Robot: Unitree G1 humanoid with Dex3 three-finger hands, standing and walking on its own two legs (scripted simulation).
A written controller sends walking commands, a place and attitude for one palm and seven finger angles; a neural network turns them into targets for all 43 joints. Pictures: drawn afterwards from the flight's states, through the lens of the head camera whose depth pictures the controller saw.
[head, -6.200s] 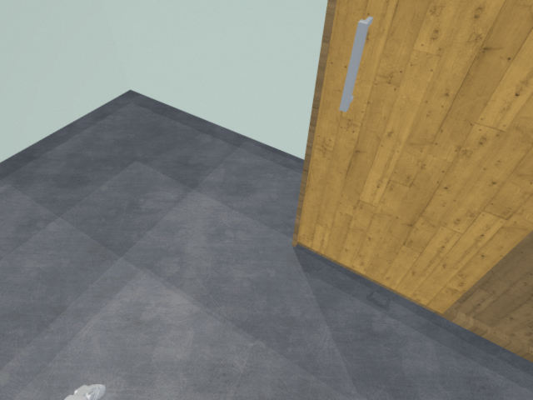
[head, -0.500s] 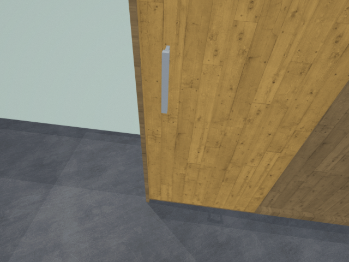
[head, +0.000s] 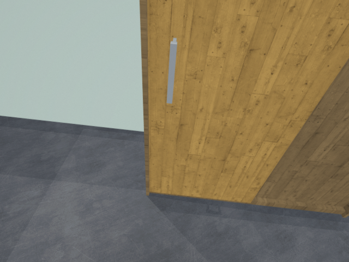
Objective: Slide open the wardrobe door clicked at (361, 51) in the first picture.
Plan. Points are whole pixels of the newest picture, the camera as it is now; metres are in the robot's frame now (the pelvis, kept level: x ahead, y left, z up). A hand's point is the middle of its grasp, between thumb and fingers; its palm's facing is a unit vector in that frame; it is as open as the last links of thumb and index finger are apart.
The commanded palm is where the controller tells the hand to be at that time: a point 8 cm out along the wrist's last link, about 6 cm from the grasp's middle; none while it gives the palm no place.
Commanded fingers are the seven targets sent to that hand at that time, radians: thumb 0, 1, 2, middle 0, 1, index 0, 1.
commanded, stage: come to a stop and stand still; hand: left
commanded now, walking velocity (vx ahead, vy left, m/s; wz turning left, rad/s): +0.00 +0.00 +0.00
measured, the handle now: (172, 72) +0.66 +0.05 +0.13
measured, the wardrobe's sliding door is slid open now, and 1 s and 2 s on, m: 0.00 0.00 0.00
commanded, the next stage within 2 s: look again from close up in 1.38 s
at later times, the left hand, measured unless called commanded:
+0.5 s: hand out of the picture -0.03 +0.23 -0.16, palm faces -0.01 -0.99 -0.13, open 7.4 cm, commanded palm none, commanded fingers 0.00 0.90 0.90 -0.20 -0.30 -0.20 -0.30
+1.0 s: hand out of the picture +0.04 +0.18 -0.16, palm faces +0.02 -0.98 -0.21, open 7.2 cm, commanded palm none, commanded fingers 0.00 0.90 0.90 -0.20 -0.30 -0.20 -0.30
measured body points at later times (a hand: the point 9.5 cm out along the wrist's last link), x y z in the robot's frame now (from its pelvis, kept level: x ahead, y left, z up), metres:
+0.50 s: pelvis -0.06 +0.05 +0.02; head -0.07 +0.08 +0.47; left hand -0.03 +0.28 -0.14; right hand -0.14 -0.16 -0.12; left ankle -0.05 +0.14 -0.73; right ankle -0.06 -0.10 -0.64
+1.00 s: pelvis -0.03 +0.00 +0.01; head +0.00 +0.00 +0.46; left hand +0.04 +0.23 -0.14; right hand -0.03 -0.24 -0.15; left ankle -0.02 +0.10 -0.71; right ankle -0.03 -0.13 -0.73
